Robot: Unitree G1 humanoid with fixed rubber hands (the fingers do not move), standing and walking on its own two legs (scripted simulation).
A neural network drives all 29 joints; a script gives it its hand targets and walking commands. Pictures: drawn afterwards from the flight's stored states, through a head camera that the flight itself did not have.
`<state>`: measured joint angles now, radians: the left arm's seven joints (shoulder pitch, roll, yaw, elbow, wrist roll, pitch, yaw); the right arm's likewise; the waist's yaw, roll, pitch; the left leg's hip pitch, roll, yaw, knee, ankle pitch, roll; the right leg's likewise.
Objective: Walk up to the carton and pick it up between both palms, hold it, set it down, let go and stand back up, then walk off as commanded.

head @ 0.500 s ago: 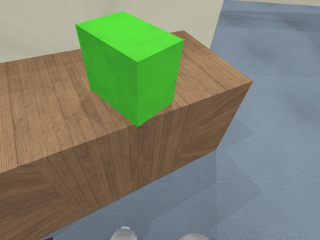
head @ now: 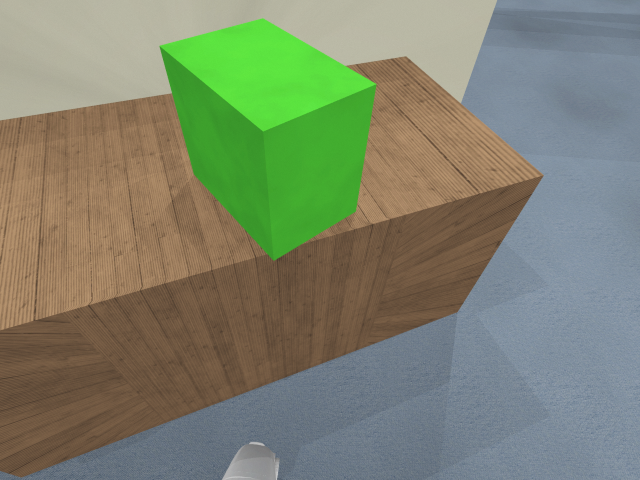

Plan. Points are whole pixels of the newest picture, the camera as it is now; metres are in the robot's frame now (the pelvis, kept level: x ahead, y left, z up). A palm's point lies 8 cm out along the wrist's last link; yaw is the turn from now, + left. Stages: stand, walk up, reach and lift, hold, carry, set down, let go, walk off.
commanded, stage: walk up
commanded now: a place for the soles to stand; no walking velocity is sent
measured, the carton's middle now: (268, 137) +0.67 +0.15 +0.04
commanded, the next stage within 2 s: none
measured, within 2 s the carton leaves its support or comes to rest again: neither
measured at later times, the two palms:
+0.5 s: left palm out of the picture +0.07 +0.31 -0.09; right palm out of the picture +0.15 -0.33 -0.08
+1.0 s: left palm out of the picture +0.06 +0.31 -0.10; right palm (586, 459) +0.20 -0.32 -0.09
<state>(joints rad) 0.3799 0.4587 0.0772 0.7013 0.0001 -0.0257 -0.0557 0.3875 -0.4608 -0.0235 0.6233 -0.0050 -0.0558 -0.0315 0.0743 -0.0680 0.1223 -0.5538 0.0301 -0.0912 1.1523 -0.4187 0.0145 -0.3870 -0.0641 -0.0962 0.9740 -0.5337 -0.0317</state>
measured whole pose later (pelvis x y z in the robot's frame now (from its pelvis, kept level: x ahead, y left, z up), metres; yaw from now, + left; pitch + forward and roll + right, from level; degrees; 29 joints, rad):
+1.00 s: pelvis +0.04 -0.03 -0.02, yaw +10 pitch -5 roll +2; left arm 0.27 0.44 0.08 0.72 0.00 -0.01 -0.04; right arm 0.34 -0.45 -0.03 0.62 -0.01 -0.05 -0.05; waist 0.05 -0.04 0.13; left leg -0.55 -0.03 -0.11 1.08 -0.44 0.00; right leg -0.45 -0.08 -0.04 1.10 -0.57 -0.01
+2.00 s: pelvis +0.08 -0.04 -0.02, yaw +19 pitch -3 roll +1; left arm 0.28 0.44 0.08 0.76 0.00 -0.02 -0.03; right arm 0.35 -0.46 -0.04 0.63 -0.01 -0.06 -0.05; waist 0.03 -0.02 0.13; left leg -0.54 -0.02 -0.12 1.02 -0.47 0.01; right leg -0.43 -0.09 -0.08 1.10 -0.61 -0.01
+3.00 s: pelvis +0.09 -0.06 -0.02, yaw +22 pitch -4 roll +1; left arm 0.23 0.43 0.08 0.79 0.00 -0.03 -0.02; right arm 0.35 -0.45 -0.04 0.64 -0.01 -0.06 -0.04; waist 0.03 -0.02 0.13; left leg -0.54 -0.03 -0.13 1.10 -0.50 0.01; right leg -0.47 -0.09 -0.04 1.11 -0.58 0.01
